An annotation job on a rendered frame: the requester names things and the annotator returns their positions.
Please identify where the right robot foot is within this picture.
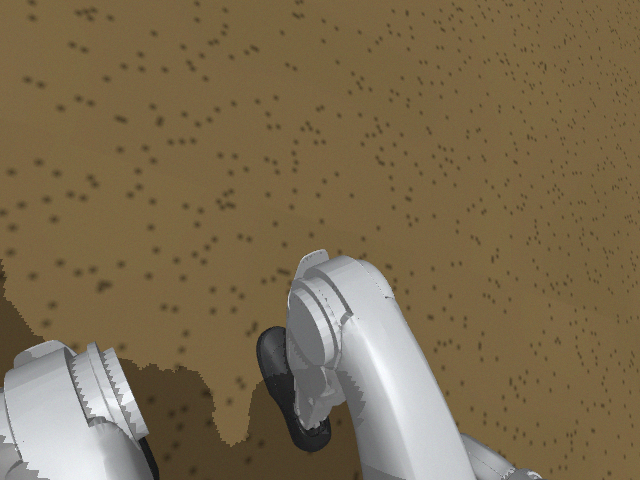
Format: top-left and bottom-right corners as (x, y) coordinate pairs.
(256, 326), (331, 452)

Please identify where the left robot foot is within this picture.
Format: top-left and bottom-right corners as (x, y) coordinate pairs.
(138, 437), (160, 480)

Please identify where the right robot hand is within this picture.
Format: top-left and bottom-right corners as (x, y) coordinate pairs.
(460, 433), (518, 480)

